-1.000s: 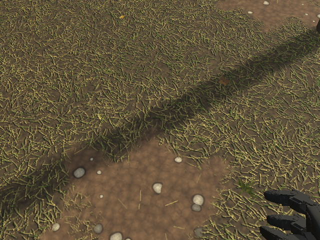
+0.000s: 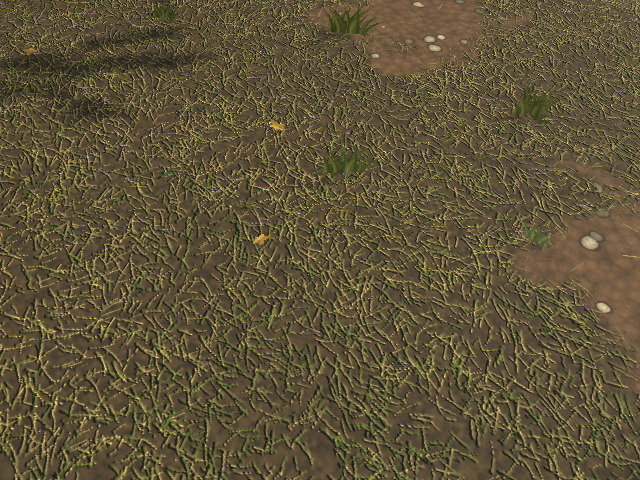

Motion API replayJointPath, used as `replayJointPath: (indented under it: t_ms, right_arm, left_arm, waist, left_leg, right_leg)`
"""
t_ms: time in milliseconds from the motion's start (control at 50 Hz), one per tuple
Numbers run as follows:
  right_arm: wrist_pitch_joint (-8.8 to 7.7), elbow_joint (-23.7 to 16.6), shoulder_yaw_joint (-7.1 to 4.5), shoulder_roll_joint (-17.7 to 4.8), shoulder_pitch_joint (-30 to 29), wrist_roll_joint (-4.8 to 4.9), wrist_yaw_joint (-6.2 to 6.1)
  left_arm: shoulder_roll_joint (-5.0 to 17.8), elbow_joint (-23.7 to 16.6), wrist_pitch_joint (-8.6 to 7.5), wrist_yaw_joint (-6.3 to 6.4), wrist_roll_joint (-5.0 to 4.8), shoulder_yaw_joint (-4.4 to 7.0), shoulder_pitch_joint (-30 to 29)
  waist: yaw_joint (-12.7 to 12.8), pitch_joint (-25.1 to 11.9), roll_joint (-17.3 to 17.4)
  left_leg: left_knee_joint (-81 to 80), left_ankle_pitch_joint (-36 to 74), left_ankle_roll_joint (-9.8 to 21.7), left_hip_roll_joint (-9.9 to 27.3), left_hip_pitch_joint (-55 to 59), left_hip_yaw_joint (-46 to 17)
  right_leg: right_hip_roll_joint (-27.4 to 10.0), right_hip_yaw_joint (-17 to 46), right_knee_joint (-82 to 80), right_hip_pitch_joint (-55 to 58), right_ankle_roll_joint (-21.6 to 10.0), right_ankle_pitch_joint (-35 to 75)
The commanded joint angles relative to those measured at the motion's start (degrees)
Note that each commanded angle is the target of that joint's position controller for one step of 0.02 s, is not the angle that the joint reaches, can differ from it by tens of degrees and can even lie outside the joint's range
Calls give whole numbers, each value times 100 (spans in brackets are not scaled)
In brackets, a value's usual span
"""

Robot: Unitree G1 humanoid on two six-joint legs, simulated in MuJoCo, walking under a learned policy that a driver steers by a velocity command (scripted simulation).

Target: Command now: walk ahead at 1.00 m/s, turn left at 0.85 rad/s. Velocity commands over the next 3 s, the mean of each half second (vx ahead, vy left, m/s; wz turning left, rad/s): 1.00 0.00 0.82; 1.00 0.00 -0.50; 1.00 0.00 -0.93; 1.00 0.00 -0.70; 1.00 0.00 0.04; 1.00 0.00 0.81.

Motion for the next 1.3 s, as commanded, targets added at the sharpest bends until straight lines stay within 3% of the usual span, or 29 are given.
replayJointPath:
  t_ms: [20, 40, 60, 80, 100, 120, 140, 160, 220, 280, 340, 420, 480, 500, 520, 540, 580, 600, 660, 760, 880, 900, 920, 940, 1000, 1080, 1220, 1260, 1300]
  right_arm:
    - [83, -141, -445, -1072, 1463, 95, -5]
    - [215, 256, -676, -1523, 2929, 29, -100]
    - [307, 526, -694, -1501, 3506, 61, -236]
    - [210, 420, -521, -1385, 2858, -154, -175]
    - [12, 26, -390, -1041, 2279, -338, -155]
    - [-129, -64, -381, -790, 2266, -283, -123]
    - [-239, -74, -364, -759, 1963, -253, -75]
    - [-322, -167, -364, -802, 1569, -231, -65]
    - [-331, -291, -324, -723, 1112, -177, -256]
    - [-266, -149, -277, -569, 1437, -71, -473]
    - [-142, 5, -333, -682, 1686, -46, -515]
    - [-101, 310, -346, -517, 1957, -26, -580]
    - [-43, 229, -393, -808, 1520, -353, -465]
    - [-77, 12, -250, -465, 1158, -506, -422]
    - [-176, 63, -61, 273, 2611, -85, -360]
    - [-216, 198, -11, -212, 2294, 30, -379]
    - [-425, -287, -15, -523, 268, -278, -342]
    - [-537, -459, -17, -425, -72, -362, -335]
    - [-597, -500, 22, -282, -11, -367, -323]
    - [-714, -846, 135, -161, -976, -330, -223]
    - [-657, -815, -265, -792, -395, -183, -426]
    - [-641, -637, -382, -1027, 815, -173, -494]
    - [-543, -464, -479, -1477, 1949, -256, -527]
    - [-482, -289, -468, -1464, 1933, -218, -425]
    - [-368, -151, -272, -548, 1253, -322, -463]
    - [-391, 102, -196, -195, 666, -300, -400]
    - [-490, 297, -365, -1118, 727, -266, -464]
    - [-403, 337, -416, -1458, 1036, -304, -471]
    - [-252, 272, -485, -1787, 1036, -298, -508]
  left_arm:
    - [1714, -611, 158, 131, -96, 432, -761]
    - [1664, -788, 143, 67, -135, 425, -1212]
    - [1029, -796, 29, -64, -216, 263, -1606]
    - [-217, -1130, -246, -205, -120, -81, -937]
    - [44, -1550, -504, -278, -297, -160, -751]
    - [675, -1616, -623, -275, -398, -30, -1437]
    - [686, -1672, -620, -229, -376, 8, -1624]
    - [589, -1606, -550, -178, -230, -14, -1522]
    - [739, -1527, -309, -82, -57, 82, -1360]
    - [384, -1982, -250, -37, 62, -18, -2549]
    - [155, -2249, -281, -108, -70, -24, -3140]
    - [565, -2251, -375, -176, -302, 176, -3109]
    - [1133, -1835, -369, -131, -341, 471, -1136]
    - [1250, -1534, -290, -99, -279, 438, 425]
    - [1746, -1077, -303, -275, -112, 536, 763]
    - [983, -1107, -300, -315, -175, 389, 713]
    - [712, -1137, -181, -305, -108, 309, 256]
    - [777, -1094, -184, -356, -111, 322, 119]
    - [458, -923, -172, -353, -212, 193, 84]
    - [867, -892, -56, -121, -352, 310, 5]
    - [758, -743, 58, -129, -416, 304, 420]
    - [670, -902, 74, -151, -294, 259, 141]
    - [-7, -1043, 33, -132, -343, 47, 707]
    - [-5, -1176, 36, -61, -608, -77, 912]
    - [481, -1193, 131, -43, -308, 64, -433]
    - [72, -1568, 376, -222, -389, 4, -860]
    - [378, -1948, 275, -529, -252, -37, -1979]
    - [732, -2005, 260, -580, -298, 94, -2017]
    - [1184, -1834, 324, -572, -392, 318, -931]
  waist:
    - [-1411, -498, -916]
    - [-2090, -1075, -790]
    - [-2299, -722, 314]
    - [-981, -614, 2349]
    - [-688, -1549, 2014]
    - [-881, -998, 657]
    - [-505, -474, -507]
    - [-198, -239, -801]
    - [56, 82, -561]
    - [-462, 395, -259]
    - [-898, 149, 184]
    - [-972, -25, 619]
    - [193, -1145, 951]
    - [858, -2108, 559]
    - [-48, -2737, -3029]
    - [187, -2071, -2463]
    - [386, -665, -80]
    - [176, -365, 117]
    - [-231, -320, -347]
    - [-182, 208, -386]
    - [-645, -335, -479]
    - [-1272, -1154, -281]
    - [-1284, -2422, 1165]
    - [-1051, -2448, 2402]
    - [-967, -330, 336]
    - [-393, 204, 426]
    - [-464, 496, -264]
    - [-313, 190, 141]
    - [452, -499, 668]
  left_leg:
    - [357, -877, 309, -708, 2657, 540]
    - [261, -1104, 542, -655, 4447, 64]
    - [-427, -1082, 774, -424, 5204, -608]
    - [-530, -1233, 1433, -79, 5863, -2568]
    - [-2236, -4019, 2208, 920, 6210, -5399]
    - [-3076, -4747, 1801, 989, 5594, -5743]
    - [-3212, -4817, 1515, 918, 4651, -5528]
    - [-3094, -4336, 1478, 746, 3819, -5220]
    - [-3147, -2929, 1340, 47, 2542, -3846]
    - [-3077, -1710, 1107, -466, 1887, -2891]
    - [-2849, -1819, 724, -650, 1728, -2762]
    - [-2203, -1430, 559, -198, 3285, -3017]
    - [-100, 2509, 267, -13, 4114, -2502]
    - [1959, 1740, 181, -144, 2861, -2317]
    - [4146, -3277, -322, -1289, 673, -1835]
    - [4279, -3370, -167, -750, -251, -1715]
    - [3624, -2766, -21, -413, -147, -1437]
    - [3060, -2711, -71, -341, -69, -1436]
    - [1690, -2632, -296, -180, 500, -1405]
    - [-598, -979, -659, -402, 2137, -1133]
    - [-1389, -1160, -604, -425, 4174, -1164]
    - [-1165, -1683, -322, 182, 5616, -1621]
    - [-1564, -3561, 490, 1746, 7479, -4038]
    - [-2433, -5295, 826, 2339, 7394, -6090]
    - [-2682, -3225, 404, 1595, 5183, -3660]
    - [-3146, -1707, 246, 1321, 3839, -1883]
    - [-3680, 218, -193, 824, 3506, 337]
    - [-2940, 3305, -304, 867, 4240, 555]
    - [-1038, 5740, -315, 1075, 4434, 586]
  right_leg:
    - [-1664, 193, 2166, -1220, -261, 9641]
    - [-1577, 425, 3855, -2068, -402, 9087]
    - [-563, 429, 6536, -3354, -238, 4088]
    - [360, 1451, 8541, -5574, -148, -855]
    - [399, 2564, 8770, -6643, -409, -660]
    - [74, 2674, 8081, -6634, -654, -95]
    - [-168, 2668, 7279, -6392, -692, 443]
    - [-352, 2745, 6814, -5979, -562, 685]
    - [-696, 2688, 5619, -5252, -82, 936]
    - [-537, 2248, 3721, -4888, 258, 2101]
    - [-107, 2011, 2232, -4023, 369, 3212]
    - [-264, 2209, 1448, -4120, 267, 3464]
    - [-184, 1755, 1789, -2538, -373, 2558]
    - [-791, 2665, 2482, -511, -697, 1651]
    - [-2176, 6519, 939, 1107, -2086, -625]
    - [-2140, 7658, 262, 929, -1961, -2188]
    - [-1474, 6018, 228, -748, -1581, -369]
    - [-1235, 5629, 232, -1228, -1611, 421]
    - [-814, 4907, 54, -1808, -1712, 1406]
    - [-774, 4550, -373, -3871, -1541, 1181]
    - [-464, 4213, 1415, -3643, -842, 2844]
    - [-271, 3878, 3014, -4319, -643, 2855]
    - [256, 3216, 5137, -5677, -406, 422]
    - [-136, 2765, 6459, -6735, -391, -396]
    - [-821, 2360, 6744, -7004, -420, 639]
    - [-1355, 2378, 6268, -6761, -418, 798]
    - [-877, 1388, 3473, -5366, -554, 3337]
    - [-299, 854, 3229, -4806, -747, 2922]
    - [137, 660, 3347, -3499, -1017, 2077]
Next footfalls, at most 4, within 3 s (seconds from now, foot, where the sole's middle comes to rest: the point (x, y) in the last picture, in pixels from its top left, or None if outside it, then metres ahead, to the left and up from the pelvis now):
0.04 left None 0.27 0.04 -0.74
0.48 right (345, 377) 0.71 -0.01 -0.74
0.90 left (205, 287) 0.93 0.34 -0.74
1.34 right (319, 173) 1.36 0.08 -0.74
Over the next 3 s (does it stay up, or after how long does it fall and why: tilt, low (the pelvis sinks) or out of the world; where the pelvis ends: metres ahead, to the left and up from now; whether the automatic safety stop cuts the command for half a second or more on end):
stays up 2.42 -0.54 0.03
